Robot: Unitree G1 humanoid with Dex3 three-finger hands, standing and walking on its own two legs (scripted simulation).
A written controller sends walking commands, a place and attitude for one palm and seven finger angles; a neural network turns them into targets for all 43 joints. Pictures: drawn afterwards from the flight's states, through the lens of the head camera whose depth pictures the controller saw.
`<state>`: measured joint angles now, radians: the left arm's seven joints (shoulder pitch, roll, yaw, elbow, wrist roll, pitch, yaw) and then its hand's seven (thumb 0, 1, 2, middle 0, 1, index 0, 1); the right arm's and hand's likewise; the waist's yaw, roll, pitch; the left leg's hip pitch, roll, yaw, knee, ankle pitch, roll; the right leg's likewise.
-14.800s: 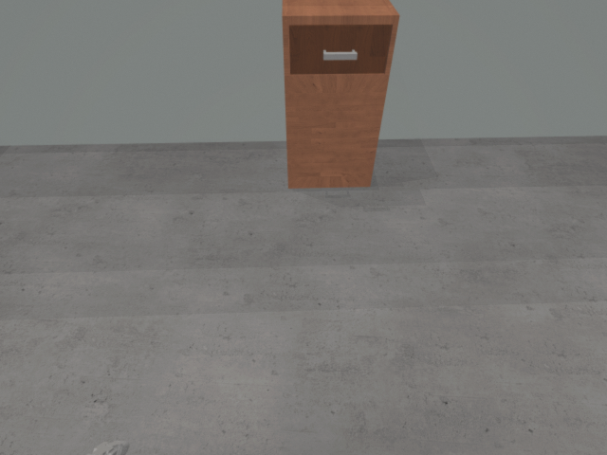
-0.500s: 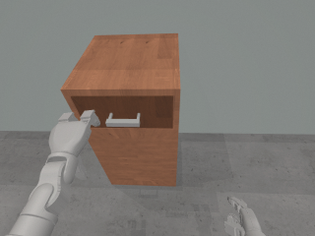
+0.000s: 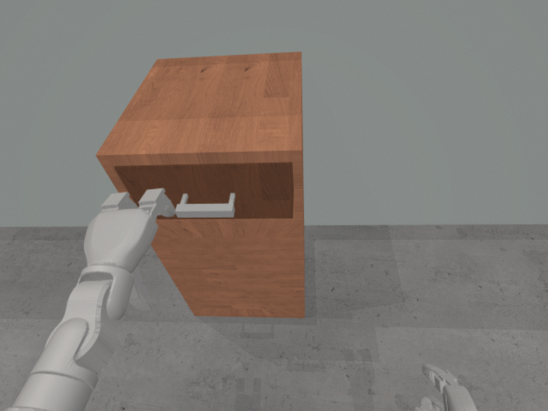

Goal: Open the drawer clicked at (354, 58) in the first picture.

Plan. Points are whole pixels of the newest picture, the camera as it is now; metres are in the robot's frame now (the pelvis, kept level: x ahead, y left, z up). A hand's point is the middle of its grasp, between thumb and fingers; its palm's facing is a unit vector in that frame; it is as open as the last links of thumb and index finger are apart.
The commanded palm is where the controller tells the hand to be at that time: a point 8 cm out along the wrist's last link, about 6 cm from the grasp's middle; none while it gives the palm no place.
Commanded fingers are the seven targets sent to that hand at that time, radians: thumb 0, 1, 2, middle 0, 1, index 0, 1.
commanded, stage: move the hooked fingers above the handle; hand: left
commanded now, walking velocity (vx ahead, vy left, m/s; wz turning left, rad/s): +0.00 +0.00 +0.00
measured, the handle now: (206, 204) +0.54 +0.24 -0.07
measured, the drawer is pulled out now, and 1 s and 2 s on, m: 0.00 0.00 0.00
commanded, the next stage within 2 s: none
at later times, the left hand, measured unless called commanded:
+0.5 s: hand (163, 235) +0.36 +0.24 +0.05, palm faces +0.00 -0.05 -1.00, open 13.9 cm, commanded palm +0.35 +0.24 +0.10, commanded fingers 0.00 -0.50 0.30 -0.30 -1.20 -0.30 -1.20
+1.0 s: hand (184, 220) +0.42 +0.23 +0.01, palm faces -0.04 -0.02 -1.00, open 13.9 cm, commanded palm +0.40 +0.23 +0.07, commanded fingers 0.00 -0.50 0.30 -0.30 -1.20 -0.30 -1.20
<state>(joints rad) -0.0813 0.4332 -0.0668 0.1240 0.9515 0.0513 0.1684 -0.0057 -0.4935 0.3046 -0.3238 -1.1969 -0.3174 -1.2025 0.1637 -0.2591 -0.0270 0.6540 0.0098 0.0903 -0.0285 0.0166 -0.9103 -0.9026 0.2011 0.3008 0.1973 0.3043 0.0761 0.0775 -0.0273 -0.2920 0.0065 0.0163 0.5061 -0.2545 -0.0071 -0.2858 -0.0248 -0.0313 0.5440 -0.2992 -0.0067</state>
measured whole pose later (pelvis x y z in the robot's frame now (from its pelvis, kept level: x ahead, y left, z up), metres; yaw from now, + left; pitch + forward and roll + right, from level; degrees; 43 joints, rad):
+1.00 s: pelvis +0.01 +0.01 -0.02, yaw -1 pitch +12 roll +0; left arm -0.49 0.39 -0.09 0.71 1.05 0.03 0.26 -0.01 -0.49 0.31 -0.32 -1.20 -0.32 -1.20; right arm 0.28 -0.24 -0.06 0.68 0.01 0.11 -0.03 0.01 -0.91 -0.90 0.20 0.30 0.20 0.30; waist -0.01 0.05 -0.11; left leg -0.53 0.01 0.04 0.67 -0.34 0.01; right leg -0.52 -0.02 0.00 0.68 -0.36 0.01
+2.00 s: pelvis +0.00 +0.02 -0.04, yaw -2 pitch +19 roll -2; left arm -0.80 0.50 -0.05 1.09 1.09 -0.08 0.32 -0.01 -0.49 0.30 -0.33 -1.20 -0.32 -1.20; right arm 0.37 -0.25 -0.06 0.73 -0.02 0.09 -0.03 0.01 -0.91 -0.90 0.21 0.30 0.20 0.30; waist -0.11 0.04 -0.15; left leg -0.79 0.03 0.02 0.83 -0.38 0.02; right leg -0.75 -0.01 -0.02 0.78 -0.37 0.02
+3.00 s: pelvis +0.01 +0.01 -0.05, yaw -2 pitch +23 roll -2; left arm -0.76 0.48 0.01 1.12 1.11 -0.05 0.40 -0.01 -0.49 0.31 -0.32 -1.20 -0.31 -1.20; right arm 0.34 -0.26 -0.07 0.74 -0.03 0.10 -0.01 0.01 -0.91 -0.90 0.20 0.30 0.20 0.30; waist -0.12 0.05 -0.18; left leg -0.88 0.04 0.02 0.91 -0.43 0.01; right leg -0.84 0.01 -0.02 0.87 -0.42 0.01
